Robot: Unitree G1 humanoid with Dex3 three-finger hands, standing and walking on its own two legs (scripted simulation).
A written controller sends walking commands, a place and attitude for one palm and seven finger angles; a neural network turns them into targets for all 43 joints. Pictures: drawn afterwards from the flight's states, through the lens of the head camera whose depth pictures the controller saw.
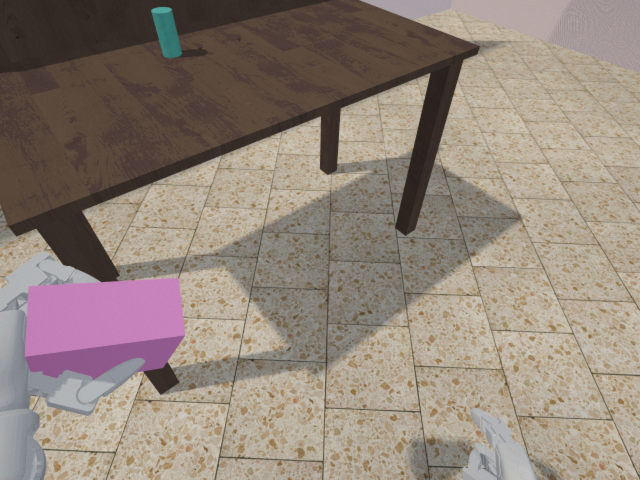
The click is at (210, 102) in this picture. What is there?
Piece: table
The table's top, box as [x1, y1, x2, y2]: [0, 0, 479, 235]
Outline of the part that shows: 479,46 359,0 297,0 176,27 182,54 174,58 167,58 162,55 156,31 1,65 0,204 7,224 16,235 21,234 476,54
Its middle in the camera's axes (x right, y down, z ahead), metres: -0.22 -0.48 +1.07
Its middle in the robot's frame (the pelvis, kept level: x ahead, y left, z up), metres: +1.12 +0.28 +0.02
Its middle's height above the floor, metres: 0.79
